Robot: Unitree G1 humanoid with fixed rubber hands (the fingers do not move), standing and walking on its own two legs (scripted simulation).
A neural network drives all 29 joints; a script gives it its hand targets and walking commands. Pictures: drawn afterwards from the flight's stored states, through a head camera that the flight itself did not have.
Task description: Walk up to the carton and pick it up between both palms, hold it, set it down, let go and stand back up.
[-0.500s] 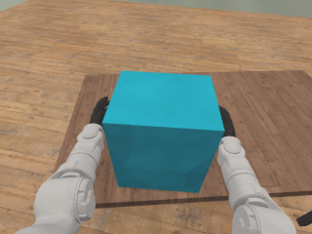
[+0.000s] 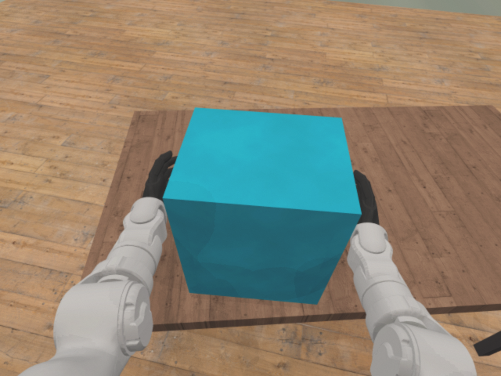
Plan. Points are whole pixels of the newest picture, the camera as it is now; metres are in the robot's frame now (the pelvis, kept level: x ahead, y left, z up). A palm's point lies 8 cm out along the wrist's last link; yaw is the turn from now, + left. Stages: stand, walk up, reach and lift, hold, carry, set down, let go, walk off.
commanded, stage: set down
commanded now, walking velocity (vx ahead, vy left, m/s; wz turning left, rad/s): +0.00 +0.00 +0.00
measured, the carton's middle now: (259, 211) +0.43 -0.04 +0.01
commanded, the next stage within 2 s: none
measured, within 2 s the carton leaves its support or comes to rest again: neither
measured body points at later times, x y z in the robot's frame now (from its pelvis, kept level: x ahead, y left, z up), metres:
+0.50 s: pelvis -0.01 -0.01 -0.01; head +0.07 +0.02 +0.44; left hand +0.46 +0.15 +0.03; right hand +0.37 -0.21 +0.00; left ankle -0.05 +0.09 -0.74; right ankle -0.01 -0.14 -0.74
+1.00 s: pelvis -0.05 +0.00 -0.01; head +0.03 +0.02 +0.43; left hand +0.39 +0.20 +0.01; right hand +0.32 -0.21 +0.01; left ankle -0.05 +0.09 -0.74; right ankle -0.01 -0.14 -0.74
